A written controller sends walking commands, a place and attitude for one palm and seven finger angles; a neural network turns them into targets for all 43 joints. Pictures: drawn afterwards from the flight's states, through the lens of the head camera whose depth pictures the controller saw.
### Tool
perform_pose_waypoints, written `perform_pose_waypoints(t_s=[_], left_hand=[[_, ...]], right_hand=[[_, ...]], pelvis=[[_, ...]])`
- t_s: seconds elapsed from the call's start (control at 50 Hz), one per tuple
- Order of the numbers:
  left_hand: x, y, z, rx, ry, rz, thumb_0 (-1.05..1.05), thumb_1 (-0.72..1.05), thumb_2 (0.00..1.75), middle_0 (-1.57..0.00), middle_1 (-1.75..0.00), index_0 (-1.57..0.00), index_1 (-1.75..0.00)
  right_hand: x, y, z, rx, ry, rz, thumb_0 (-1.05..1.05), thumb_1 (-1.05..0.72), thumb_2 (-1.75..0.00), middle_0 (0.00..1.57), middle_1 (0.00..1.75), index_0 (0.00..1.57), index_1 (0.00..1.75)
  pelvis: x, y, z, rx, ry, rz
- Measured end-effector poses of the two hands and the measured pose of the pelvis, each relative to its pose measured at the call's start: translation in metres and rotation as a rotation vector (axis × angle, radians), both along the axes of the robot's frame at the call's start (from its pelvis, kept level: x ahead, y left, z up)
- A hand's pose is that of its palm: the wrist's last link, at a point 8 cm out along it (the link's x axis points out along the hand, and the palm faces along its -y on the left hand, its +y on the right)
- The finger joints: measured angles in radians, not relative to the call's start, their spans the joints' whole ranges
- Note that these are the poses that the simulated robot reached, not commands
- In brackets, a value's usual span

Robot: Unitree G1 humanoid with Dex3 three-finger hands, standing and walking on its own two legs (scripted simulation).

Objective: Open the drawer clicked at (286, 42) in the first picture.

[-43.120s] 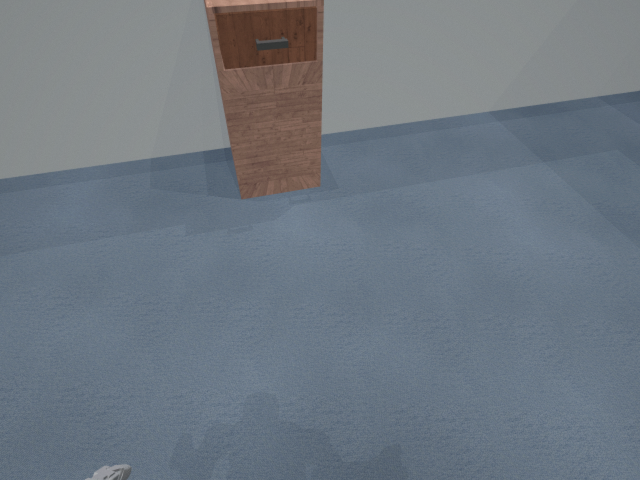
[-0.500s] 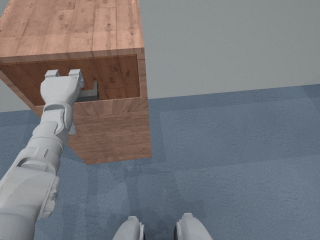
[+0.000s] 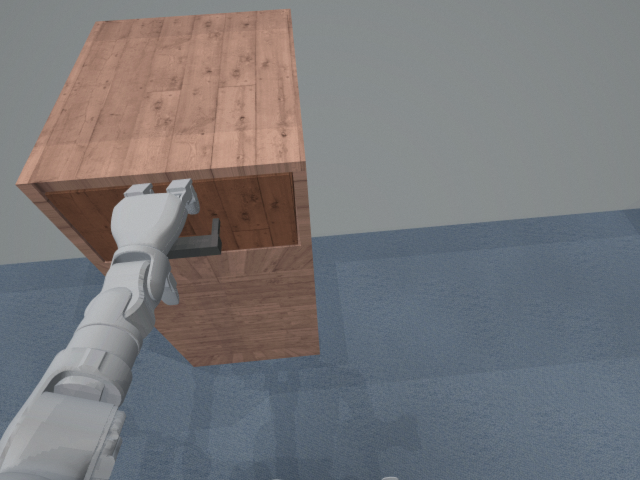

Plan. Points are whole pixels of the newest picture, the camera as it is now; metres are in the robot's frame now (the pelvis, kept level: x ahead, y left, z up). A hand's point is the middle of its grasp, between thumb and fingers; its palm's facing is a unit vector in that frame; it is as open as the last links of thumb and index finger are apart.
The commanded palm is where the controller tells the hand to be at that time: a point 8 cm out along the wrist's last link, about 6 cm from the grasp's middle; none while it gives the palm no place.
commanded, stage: lift the hand off the handle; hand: left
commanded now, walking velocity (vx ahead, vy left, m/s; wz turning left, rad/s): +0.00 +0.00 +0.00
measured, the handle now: (185, 237) +0.47 +0.22 -0.03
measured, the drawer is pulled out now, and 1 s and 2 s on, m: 0.00 0.00 0.00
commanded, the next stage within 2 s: draw the hand back to the body in 0.54 s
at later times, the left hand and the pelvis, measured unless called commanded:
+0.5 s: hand (145, 177) +0.44 +0.21 +0.14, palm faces +0.04 +0.02 -1.00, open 13.7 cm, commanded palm +0.42 +0.22 +0.17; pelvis +0.01 -0.02 +0.02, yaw +0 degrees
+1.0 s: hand (112, 233) +0.37 +0.24 +0.12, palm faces +0.06 -0.04 -1.00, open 13.8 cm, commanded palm +0.34 +0.24 +0.18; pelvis +0.01 -0.01 +0.03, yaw -2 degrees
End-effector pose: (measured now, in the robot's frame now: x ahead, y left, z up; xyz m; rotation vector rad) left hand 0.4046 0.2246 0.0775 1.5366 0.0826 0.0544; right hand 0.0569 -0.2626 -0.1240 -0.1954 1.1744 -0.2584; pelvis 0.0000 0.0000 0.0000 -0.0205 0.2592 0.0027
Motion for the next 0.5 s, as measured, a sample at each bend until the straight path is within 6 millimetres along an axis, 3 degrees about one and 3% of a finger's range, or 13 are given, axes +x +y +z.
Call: perform_pose_waypoints(t_s=[0.14,0.26,0.5], left_hand=[[0.0,-0.008,0.033,0.027,-0.046,0.002,0.0,-0.49,0.3,-0.43,-1.23,-0.42,-1.22],[0.002,-0.013,0.056,0.045,-0.023,0.024,0.0,-0.49,0.3,-0.41,-1.23,-0.43,-1.23],[0.012,-0.014,0.111,0.051,-0.06,0.04,0.0,-0.49,0.3,-0.34,-1.21,-0.35,-1.21]], right_hand=[[0.038,0.006,0.006,0.041,-0.089,0.022,0.01,-0.9,-0.9,0.2,0.3,0.2,0.3],[0.059,0.007,0.013,0.062,-0.14,0.042,0.01,-0.9,-0.9,0.21,0.3,0.2,0.3],[0.059,-0.011,0.025,0.043,-0.15,0.031,0.01,-0.9,-0.9,0.2,0.3,0.2,0.3]], pelvis=[[0.006,-0.003,0.008,0.008,-0.043,-0.001],[0.005,-0.008,0.013,0.019,-0.083,-0.002],[0.005,-0.018,0.021,0.03,-0.123,-0.013]])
